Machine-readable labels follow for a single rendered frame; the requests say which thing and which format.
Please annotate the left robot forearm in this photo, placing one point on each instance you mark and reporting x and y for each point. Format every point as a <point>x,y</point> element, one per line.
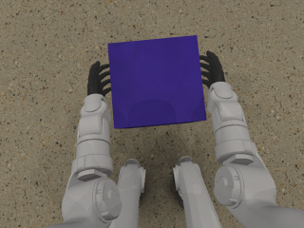
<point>93,142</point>

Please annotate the right robot forearm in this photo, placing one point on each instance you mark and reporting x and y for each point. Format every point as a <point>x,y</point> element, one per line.
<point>233,143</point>

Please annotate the right robot hand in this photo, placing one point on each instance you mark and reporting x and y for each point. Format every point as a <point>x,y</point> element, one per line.
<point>215,73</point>

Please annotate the robot left thigh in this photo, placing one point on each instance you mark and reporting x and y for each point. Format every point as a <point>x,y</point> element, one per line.
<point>130,185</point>

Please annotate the robot right thigh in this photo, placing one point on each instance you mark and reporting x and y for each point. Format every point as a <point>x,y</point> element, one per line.
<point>199,209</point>

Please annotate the right robot upper arm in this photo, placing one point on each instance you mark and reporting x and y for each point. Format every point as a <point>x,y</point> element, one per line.
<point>249,194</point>

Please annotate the left robot hand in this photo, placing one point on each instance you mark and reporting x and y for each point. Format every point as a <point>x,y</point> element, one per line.
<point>94,85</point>

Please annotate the left robot upper arm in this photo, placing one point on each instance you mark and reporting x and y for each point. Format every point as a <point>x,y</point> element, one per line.
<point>90,204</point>

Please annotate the robot thigh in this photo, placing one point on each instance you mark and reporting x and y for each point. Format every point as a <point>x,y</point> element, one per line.
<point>130,185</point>
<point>199,209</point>

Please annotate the carton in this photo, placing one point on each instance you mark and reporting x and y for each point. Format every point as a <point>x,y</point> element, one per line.
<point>156,82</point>

